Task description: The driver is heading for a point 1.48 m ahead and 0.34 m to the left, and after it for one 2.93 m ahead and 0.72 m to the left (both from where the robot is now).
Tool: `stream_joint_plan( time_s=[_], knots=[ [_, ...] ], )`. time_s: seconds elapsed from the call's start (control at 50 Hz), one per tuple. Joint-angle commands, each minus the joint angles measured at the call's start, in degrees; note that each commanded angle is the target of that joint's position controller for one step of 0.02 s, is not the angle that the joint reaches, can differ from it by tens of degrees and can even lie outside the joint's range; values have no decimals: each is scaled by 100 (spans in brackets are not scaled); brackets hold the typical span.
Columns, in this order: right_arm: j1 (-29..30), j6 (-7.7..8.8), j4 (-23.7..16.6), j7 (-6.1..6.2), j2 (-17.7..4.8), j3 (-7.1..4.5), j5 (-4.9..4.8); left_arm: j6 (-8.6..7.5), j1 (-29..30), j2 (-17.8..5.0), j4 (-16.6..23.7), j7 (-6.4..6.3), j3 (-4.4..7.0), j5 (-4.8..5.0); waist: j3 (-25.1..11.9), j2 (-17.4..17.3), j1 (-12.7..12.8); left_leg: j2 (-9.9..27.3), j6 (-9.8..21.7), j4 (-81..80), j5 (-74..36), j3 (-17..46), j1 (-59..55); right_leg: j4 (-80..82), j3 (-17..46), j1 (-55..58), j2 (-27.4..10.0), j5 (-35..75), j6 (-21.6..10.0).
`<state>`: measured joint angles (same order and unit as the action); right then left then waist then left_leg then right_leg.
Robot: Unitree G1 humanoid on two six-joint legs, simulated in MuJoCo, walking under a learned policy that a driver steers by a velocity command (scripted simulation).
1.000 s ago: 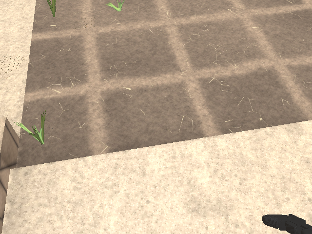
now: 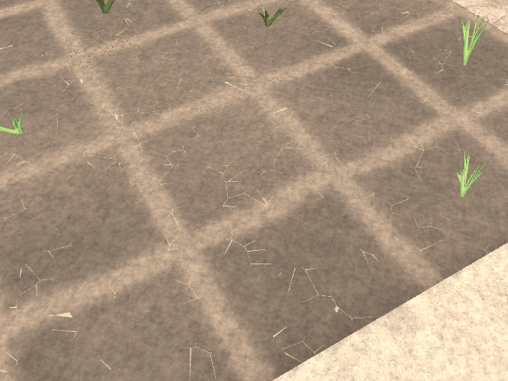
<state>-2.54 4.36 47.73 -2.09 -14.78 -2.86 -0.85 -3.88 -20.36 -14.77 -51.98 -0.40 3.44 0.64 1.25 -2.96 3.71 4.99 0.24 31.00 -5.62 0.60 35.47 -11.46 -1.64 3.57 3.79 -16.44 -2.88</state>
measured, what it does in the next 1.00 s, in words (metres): walks ahead: left foot, then right foot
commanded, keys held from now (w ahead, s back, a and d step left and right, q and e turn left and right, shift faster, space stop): w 1.00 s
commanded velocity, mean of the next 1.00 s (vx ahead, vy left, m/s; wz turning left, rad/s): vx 0.50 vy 0.00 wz -0.01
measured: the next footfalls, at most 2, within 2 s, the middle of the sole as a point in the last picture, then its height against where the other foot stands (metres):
left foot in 0.10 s outside the picture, level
right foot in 0.62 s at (330, 364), level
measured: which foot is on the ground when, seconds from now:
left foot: up 0.00-0.08, down 0.10-0.64, up 0.66-1.00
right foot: down 0.00-0.12, up 0.14-0.60, down 0.62-1.00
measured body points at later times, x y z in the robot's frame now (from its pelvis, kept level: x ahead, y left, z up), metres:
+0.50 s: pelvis +0.28 +0.04 +0.01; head +0.31 +0.04 +0.45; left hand +0.46 +0.29 -0.10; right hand +0.30 -0.24 -0.13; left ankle +0.21 +0.13 -0.74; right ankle +0.48 -0.13 -0.69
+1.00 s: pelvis +0.56 -0.01 +0.00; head +0.58 -0.01 +0.45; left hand +0.55 +0.27 -0.13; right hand +0.75 -0.26 -0.10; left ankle +0.74 +0.15 -0.70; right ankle +0.49 -0.11 -0.74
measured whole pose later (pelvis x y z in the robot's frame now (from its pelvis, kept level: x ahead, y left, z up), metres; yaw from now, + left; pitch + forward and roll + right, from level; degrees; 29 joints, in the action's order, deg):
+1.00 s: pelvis +0.56 -0.01 +0.00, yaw +1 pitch +2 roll -2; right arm -3.8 4.5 47.9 -1.9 -15.9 -3.6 -0.5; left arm -5.8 -19.8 -14.5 -56.6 -0.4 3.8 1.2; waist 0.5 -3.3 3.9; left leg 5.8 2.0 30.9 -12.0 3.8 34.6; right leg -17.6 -3.7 -4.1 3.9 -15.1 -2.8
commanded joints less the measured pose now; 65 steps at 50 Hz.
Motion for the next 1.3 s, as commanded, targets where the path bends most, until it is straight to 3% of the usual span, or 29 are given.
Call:
stream_joint_plan(
  time_s=[0.02,0.08,0.1,0.12,0.14,0.16,0.2,0.28,0.36,0.48,0.56,0.62,0.64,0.66,0.68,0.7,0.72,0.76,0.82,0.96,1.1,1.14,1.18,1.2,1.22,1.24,1.26,1.28,1.3],
  knots=[
    [640,142,-559,-98,-530,-98,-24,23,-196,-997,38,-59,252,40,356,712,-76,-76,226,-279,387,21,103,-54,639,106,-1839,2431,-745],
    [-718,140,-182,-52,-958,-311,3,117,63,-1051,53,-77,259,18,-507,750,-815,-524,589,-389,759,-382,-1754,-1670,382,150,-1537,4534,-465],
    [-1697,132,51,-3,-1285,-416,73,136,-27,-869,142,-93,167,-46,-1340,339,-1138,142,894,-137,635,344,-3491,-3203,196,-823,-1235,3484,-302],
    [-2216,108,173,0,-1700,-528,83,40,-858,-155,151,-8,-40,-60,-2176,-1065,-848,1464,1887,-520,1984,3019,-5721,-5422,104,-3261,-180,477,142],
    [-2253,98,191,-17,-1179,-365,1,-88,-614,-467,62,26,8,9,-2336,-1069,-1007,1600,1874,-1336,2825,4142,-5882,-6216,882,-4059,-37,-1687,79],
    [-1814,108,135,-10,-958,-278,-15,-176,-47,-910,244,58,130,175,-1441,-718,-990,1473,1557,-1472,2985,3357,-5182,-6514,944,-4552,-384,-1362,-31],
    [-1008,107,-17,-5,-726,-200,87,-207,516,-875,376,2,146,115,-437,3,-674,1081,1323,-1774,2035,2116,-3483,-5947,645,-4339,-941,-379,-43],
    [-847,201,60,14,-607,-152,101,9,276,-526,290,-58,143,41,-203,-205,-298,732,1326,-2329,1158,1200,-2455,-5065,600,-3678,-1291,203,92],
    [-1129,172,231,156,-870,-211,67,-3,1027,-498,535,-67,135,-43,43,0,-437,651,1298,-2556,659,736,-2616,-3656,538,-4171,-1313,1397,303],
    [-1649,78,538,216,-985,-234,-42,-155,2099,-345,795,97,37,24,211,10,-801,489,1144,-2482,511,199,-2947,-1971,220,-3674,-921,2495,330],
    [-1681,-32,616,239,-997,-272,-11,-219,2093,-613,838,258,96,52,147,-35,-621,962,1090,-1798,-145,317,-3776,-2053,330,-3792,-898,1775,38],
    [-1389,-117,506,253,-933,-243,-26,-267,611,-1006,360,269,309,16,-623,6,195,574,805,109,-1723,55,-3475,-1751,-61,-1747,-490,1293,-336],
    [-1708,-90,409,250,-653,-125,60,-275,-181,-1504,181,240,441,-32,-1354,733,310,140,590,1883,-433,-187,-2339,-1751,983,-109,-1412,1367,-830],
    [-2360,36,394,167,-16,72,85,-246,-482,-1743,81,268,484,17,-1960,2099,15,-884,260,3717,3319,-138,-108,-1108,3494,1605,-2417,105,-1707],
    [-1864,165,333,152,-633,-55,-61,-259,-525,-1157,83,287,315,72,-1796,1683,263,-704,406,4183,3879,553,615,-595,3900,1573,-2356,-405,-1543],
    [-1305,229,120,154,-933,-133,-201,-267,-43,-965,190,274,245,55,-1110,1331,221,-398,491,4184,3373,508,894,-526,3149,949,-2229,0,-1318],
    [-1096,220,71,186,-908,-131,-160,-259,372,-839,289,273,195,3,-770,825,49,-123,467,3994,2960,385,709,-455,2620,254,-2088,618,-1230],
    [-1096,122,73,198,-755,-161,-35,-266,793,-632,342,273,128,-98,-486,580,-284,236,381,3214,2452,459,23,-148,1956,-804,-1869,1230,-1135],
    [-1010,14,33,182,-588,-185,-13,-353,732,-753,193,216,158,-50,-222,627,-411,337,227,2374,1711,489,-52,242,1464,-1161,-1758,1577,-1115],
    [66,78,-283,11,-339,-104,39,-274,212,-886,-174,-46,215,73,57,562,-110,-16,151,-60,-1040,154,-580,88,490,-1550,-1323,1197,-830],
    [785,64,-519,-221,-389,-1,-59,-93,-325,-921,-374,-135,248,2,360,423,144,71,382,-513,-335,407,237,-1215,638,-383,-1884,1031,-618],
    [565,44,-477,-222,-470,-19,-83,-36,-340,-1020,-373,-110,283,-9,290,389,35,-58,455,-551,378,241,-177,-1696,505,-297,-1905,1821,-512],
    [-863,45,-23,-173,-770,-217,-32,-36,-63,-972,-319,-50,262,-12,-430,242,-666,-413,724,-745,121,-198,-2174,-3461,60,-786,-1486,3147,-324],
    [-1698,8,261,-126,-1081,-336,4,-132,-183,-658,-302,-19,177,-108,-938,-310,-892,68,978,-107,-1176,357,-3937,-5423,-273,-2275,-1080,1367,-98],
    [-1926,-7,218,-121,-1294,-286,85,-366,-600,-84,-153,69,-5,-252,-1436,-1489,-539,968,1649,498,-2686,1983,-5610,-7394,-54,-4355,-382,-2013,96],
    [-2382,-49,269,-112,-1378,-384,-33,-532,-497,-611,43,119,22,-12,-2245,-1173,-932,1510,2283,-460,-658,3406,-6127,-7391,573,-4944,-338,-1768,145],
    [-2137,-58,189,-27,-1280,-388,-32,-597,268,-791,297,76,91,238,-1598,-723,-962,1418,2199,-1028,888,3588,-5710,-7120,654,-5496,-607,-1191,169],
    [-1427,-6,-28,-4,-979,-293,10,-575,687,-967,385,-3,134,194,-953,6,-768,1166,1897,-1303,995,3099,-4737,-6371,657,-5315,-849,-446,174],
    [-968,28,-184,12,-846,-234,70,-499,795,-858,356,-73,146,22,-573,297,-534,1046,1860,-1431,271,2880,-3840,-5953,682,-4905,-958,-187,349]
  ],
)
Velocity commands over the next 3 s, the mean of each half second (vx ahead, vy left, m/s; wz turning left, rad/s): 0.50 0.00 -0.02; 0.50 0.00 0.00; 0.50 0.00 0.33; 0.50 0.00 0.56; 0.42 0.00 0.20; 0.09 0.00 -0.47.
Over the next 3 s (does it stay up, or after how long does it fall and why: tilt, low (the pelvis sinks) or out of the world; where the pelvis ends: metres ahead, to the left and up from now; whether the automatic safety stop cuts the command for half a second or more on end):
stays up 1.43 0.41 -0.07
